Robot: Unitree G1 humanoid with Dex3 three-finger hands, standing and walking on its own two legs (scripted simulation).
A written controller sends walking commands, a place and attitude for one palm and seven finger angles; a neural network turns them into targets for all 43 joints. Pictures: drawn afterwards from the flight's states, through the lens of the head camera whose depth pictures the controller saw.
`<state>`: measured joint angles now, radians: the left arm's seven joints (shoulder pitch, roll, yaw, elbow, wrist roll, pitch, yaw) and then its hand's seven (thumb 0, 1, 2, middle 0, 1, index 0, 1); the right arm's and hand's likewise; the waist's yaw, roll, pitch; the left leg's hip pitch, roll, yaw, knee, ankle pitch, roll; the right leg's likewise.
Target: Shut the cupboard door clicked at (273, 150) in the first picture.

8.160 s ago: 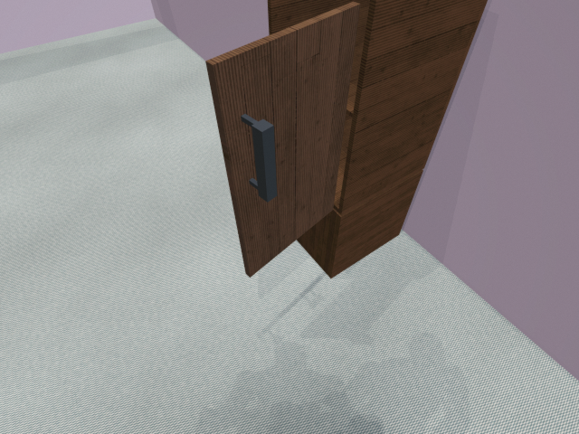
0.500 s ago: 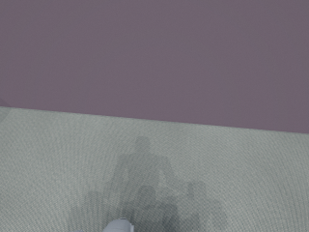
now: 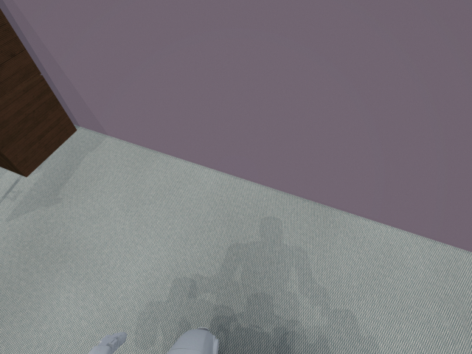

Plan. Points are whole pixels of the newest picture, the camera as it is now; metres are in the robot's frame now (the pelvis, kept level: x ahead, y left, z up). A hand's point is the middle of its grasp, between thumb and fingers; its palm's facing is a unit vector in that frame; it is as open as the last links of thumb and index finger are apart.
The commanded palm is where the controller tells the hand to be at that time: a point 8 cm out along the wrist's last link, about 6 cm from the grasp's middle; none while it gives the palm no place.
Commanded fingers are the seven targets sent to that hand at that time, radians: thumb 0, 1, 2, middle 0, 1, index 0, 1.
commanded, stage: walk to a spot facing it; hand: left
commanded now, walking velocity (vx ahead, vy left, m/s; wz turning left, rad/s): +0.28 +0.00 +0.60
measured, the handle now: out of the picture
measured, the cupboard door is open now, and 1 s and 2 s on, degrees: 100 100 100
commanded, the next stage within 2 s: none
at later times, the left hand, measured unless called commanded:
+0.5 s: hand out of the picture +0.12 +0.27 -0.15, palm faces +0.29 -0.93 -0.21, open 7.4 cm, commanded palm none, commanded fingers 0.00 0.90 0.90 -0.20 -0.30 -0.20 -0.30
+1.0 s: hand (133, 340) +0.16 +0.22 -0.16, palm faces +0.55 -0.81 -0.19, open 7.2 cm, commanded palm none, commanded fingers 0.00 0.90 0.90 -0.20 -0.30 -0.20 -0.30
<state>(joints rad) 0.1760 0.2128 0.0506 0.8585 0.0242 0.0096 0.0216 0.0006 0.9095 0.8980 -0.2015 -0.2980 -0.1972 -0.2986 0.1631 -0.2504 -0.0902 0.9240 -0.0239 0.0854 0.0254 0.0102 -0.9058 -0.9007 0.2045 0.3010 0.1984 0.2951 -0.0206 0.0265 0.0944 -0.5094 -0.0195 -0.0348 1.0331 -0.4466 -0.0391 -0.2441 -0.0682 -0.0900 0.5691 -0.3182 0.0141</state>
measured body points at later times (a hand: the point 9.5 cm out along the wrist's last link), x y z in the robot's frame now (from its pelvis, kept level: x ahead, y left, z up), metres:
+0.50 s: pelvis +0.10 +0.04 +0.01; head +0.12 +0.07 +0.46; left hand +0.10 +0.32 -0.13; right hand +0.21 -0.18 -0.13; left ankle +0.04 +0.14 -0.73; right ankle +0.20 -0.10 -0.67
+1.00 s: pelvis +0.28 +0.07 +0.01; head +0.30 +0.10 +0.46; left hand +0.13 +0.26 -0.15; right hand +0.51 -0.08 -0.12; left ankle +0.31 +0.23 -0.69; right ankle +0.27 -0.06 -0.73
